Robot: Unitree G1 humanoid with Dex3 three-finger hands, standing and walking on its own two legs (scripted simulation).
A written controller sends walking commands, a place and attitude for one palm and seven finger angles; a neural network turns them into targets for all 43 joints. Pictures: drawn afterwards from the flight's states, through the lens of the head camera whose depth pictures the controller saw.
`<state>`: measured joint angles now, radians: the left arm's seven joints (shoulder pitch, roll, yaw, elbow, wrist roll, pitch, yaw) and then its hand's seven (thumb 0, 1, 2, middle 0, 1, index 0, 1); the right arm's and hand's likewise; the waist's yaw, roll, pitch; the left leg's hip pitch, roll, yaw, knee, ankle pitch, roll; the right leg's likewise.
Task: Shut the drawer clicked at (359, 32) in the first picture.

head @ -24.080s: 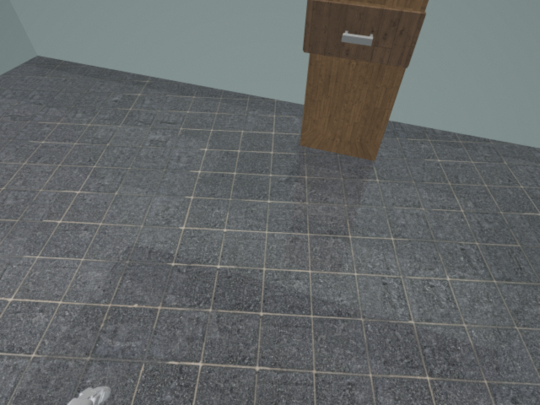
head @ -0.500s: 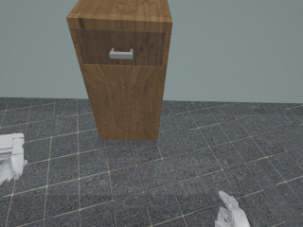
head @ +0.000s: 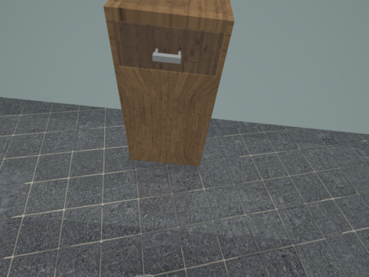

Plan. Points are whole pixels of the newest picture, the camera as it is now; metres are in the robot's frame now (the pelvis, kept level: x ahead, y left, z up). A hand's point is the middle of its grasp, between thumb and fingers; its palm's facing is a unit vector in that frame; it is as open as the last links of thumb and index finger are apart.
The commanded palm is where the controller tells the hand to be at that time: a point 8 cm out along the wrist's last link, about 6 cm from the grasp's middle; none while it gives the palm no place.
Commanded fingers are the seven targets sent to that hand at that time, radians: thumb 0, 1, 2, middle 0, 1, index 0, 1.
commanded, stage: let the arm hang, fingers relaxed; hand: left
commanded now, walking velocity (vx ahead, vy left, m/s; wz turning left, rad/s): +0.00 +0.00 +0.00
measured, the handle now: (167, 55) +0.86 +0.11 +0.02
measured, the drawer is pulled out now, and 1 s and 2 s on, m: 0.00 0.00 0.00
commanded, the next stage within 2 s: look to check the result in 0.76 s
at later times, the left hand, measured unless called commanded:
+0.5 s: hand out of the picture +0.03 +0.22 -0.15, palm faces -0.01 -0.95 -0.30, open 7.1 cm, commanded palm none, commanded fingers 0.00 0.90 0.90 -0.20 -0.30 -0.20 -0.30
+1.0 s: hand out of the picture +0.10 +0.20 -0.15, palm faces -0.02 -0.95 -0.30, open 7.4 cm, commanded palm none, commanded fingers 0.00 0.90 0.90 -0.20 -0.30 -0.20 -0.30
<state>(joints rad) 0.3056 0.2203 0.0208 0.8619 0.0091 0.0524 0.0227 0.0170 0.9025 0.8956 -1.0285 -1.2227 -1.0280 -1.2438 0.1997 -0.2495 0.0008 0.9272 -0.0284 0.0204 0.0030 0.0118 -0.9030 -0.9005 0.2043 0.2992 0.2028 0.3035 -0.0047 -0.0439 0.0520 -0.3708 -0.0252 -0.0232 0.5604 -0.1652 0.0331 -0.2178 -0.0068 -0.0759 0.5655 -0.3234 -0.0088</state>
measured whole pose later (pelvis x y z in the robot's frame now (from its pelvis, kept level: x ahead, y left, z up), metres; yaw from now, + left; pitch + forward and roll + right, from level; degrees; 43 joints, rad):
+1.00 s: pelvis +0.04 -0.02 +0.02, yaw -2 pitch -2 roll +0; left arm 0.14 0.27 0.02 1.13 0.01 -0.01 0.01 0.01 0.91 0.90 -0.21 -0.30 -0.21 -0.30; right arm 0.13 -0.27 -0.01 1.13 -0.02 0.00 -0.02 0.01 -0.90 -0.90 0.20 0.30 0.20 0.30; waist -0.01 0.02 0.06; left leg -0.21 -0.01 -0.01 0.37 -0.13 0.01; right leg -0.06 0.01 -0.05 0.36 -0.27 -0.03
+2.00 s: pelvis +0.05 -0.02 +0.02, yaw -2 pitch -2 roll +0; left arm 0.14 0.29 0.02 1.13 0.01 -0.01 0.01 0.01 0.90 0.90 -0.21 -0.30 -0.21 -0.30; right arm 0.13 -0.30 -0.01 1.14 -0.02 0.00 -0.02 0.01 -0.90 -0.90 0.21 0.30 0.20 0.30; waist -0.01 0.01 0.05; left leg -0.17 0.00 0.01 0.33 -0.13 0.00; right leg -0.02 0.02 -0.04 0.31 -0.25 -0.03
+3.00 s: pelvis +0.05 -0.02 +0.02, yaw -2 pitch -2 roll +0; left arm 0.14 0.31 0.01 1.14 0.01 -0.01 0.01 0.01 0.90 0.90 -0.21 -0.30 -0.21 -0.30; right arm 0.12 -0.31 -0.01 1.14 -0.01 -0.01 -0.01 0.01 -0.90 -0.90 0.21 0.30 0.20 0.30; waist 0.00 0.00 0.05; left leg -0.16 -0.01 0.00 0.32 -0.12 0.01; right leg -0.01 0.01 -0.04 0.30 -0.25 -0.02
